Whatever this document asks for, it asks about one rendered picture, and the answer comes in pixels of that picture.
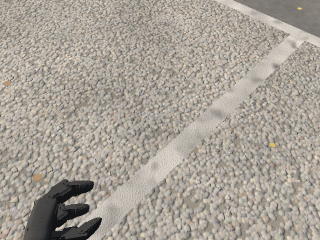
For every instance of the left robot hand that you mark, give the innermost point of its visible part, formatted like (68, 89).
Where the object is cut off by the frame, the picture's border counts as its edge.
(49, 212)

